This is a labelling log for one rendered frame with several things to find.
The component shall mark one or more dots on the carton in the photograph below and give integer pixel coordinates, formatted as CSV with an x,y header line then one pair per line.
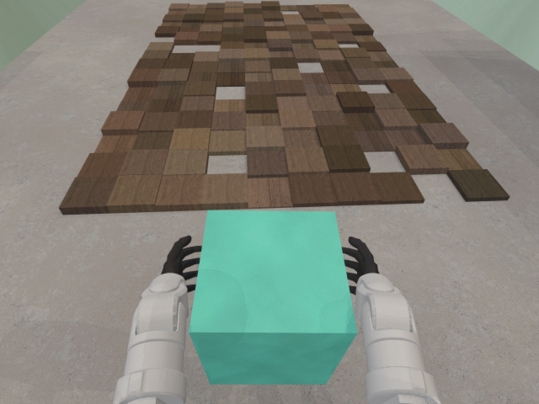
x,y
272,301

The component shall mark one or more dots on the robot left hand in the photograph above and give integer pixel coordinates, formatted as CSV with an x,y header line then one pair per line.
x,y
174,263

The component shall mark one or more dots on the robot right hand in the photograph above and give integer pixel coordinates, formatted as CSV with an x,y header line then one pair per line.
x,y
365,264

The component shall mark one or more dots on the left robot forearm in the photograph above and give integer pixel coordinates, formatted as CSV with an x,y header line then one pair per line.
x,y
155,354

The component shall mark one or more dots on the right robot forearm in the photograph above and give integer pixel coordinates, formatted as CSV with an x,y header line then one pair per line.
x,y
395,363

